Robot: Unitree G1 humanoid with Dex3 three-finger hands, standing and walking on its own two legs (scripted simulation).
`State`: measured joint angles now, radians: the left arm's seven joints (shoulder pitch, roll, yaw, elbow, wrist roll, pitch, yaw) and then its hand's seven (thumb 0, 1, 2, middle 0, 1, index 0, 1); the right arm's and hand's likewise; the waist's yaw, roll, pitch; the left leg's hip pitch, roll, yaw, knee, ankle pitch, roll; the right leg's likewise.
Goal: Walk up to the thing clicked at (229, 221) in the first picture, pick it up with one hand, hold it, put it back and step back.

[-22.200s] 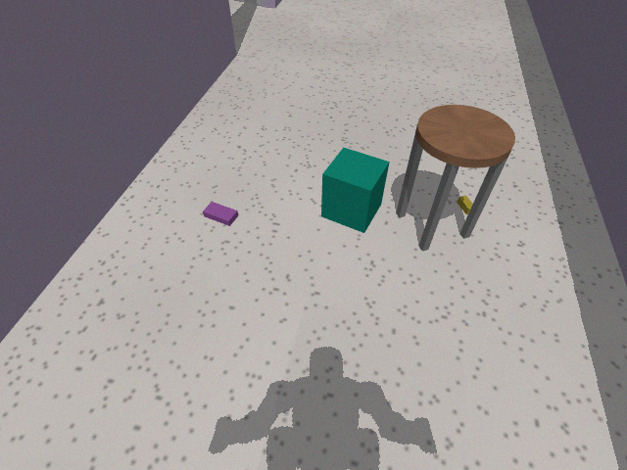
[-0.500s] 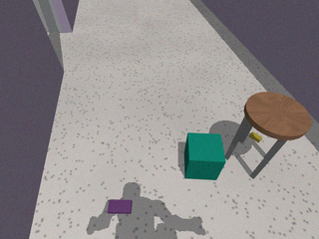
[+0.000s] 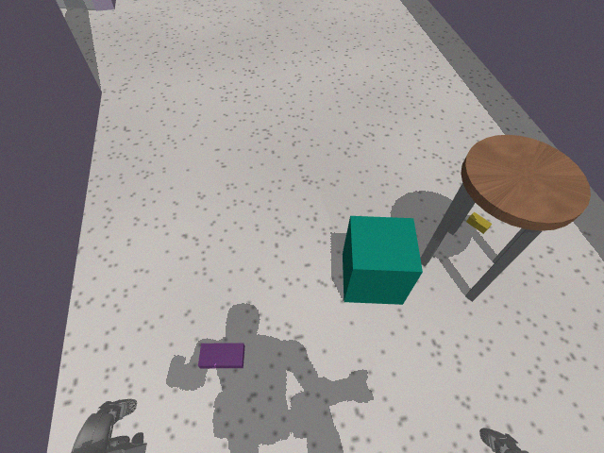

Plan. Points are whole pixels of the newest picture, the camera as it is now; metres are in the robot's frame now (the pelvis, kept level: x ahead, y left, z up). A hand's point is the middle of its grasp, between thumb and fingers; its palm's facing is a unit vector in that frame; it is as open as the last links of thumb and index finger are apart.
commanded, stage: rise first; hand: left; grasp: from above
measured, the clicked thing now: (222, 355) +0.44 +0.26 -0.75
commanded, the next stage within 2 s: none
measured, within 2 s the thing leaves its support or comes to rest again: neither
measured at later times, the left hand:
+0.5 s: hand out of the picture +0.14 +0.27 -0.21, palm faces -0.14 -0.89 -0.44, open 14.1 cm
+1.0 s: hand (144, 443) +0.16 +0.30 -0.32, palm faces -0.37 -0.70 -0.61, open 14.2 cm
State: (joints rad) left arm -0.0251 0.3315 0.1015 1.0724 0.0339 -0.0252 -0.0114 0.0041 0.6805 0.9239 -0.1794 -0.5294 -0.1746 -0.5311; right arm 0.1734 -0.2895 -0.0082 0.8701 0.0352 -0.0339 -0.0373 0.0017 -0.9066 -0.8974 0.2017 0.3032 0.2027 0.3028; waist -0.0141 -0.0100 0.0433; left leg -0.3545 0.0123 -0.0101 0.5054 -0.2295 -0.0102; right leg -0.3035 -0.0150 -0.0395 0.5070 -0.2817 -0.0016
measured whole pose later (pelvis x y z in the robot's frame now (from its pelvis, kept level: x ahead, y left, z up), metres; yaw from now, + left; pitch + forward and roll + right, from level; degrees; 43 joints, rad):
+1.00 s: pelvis -0.03 +0.01 -0.18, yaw -2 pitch +28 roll -3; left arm 0.07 0.43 0.15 0.58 0.46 0.04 0.02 -0.01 -0.57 0.98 -0.12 -1.01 -0.11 -1.03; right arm 0.12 -0.27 -0.04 0.56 -0.01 -0.20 0.00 0.00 -0.92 -0.90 0.21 0.30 0.21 0.30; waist -0.03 0.00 -0.17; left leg -1.41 0.03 -0.03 1.55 -0.62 0.00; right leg -1.34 -0.01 -0.03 1.53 -0.67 0.01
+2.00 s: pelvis -0.09 +0.02 -0.43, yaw -10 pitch +32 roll -9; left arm -0.79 0.83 0.19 1.30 1.29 -0.38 0.33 0.00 -0.52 1.02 -0.09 -0.96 -0.08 -0.97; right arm 0.07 -0.26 0.01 0.76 -0.14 0.00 0.12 0.00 -0.90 -0.90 0.20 0.30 0.20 0.30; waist -0.13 -0.05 -0.04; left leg -2.30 0.04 -0.13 2.37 -0.65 0.02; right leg -2.18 0.03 -0.10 2.31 -0.71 0.03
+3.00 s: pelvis -0.08 +0.02 -0.46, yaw -13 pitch +31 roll -11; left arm -0.87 0.93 0.23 1.43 1.31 -0.36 0.40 0.00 -0.53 1.01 -0.08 -1.02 -0.08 -1.02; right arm 0.05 -0.26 0.09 0.75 -0.19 -0.02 0.15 0.00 -0.91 -0.90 0.20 0.30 0.20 0.30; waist -0.18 -0.08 0.02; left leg -2.37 0.05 -0.19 2.49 -0.69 0.01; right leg -2.24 0.05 -0.14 2.40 -0.73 0.03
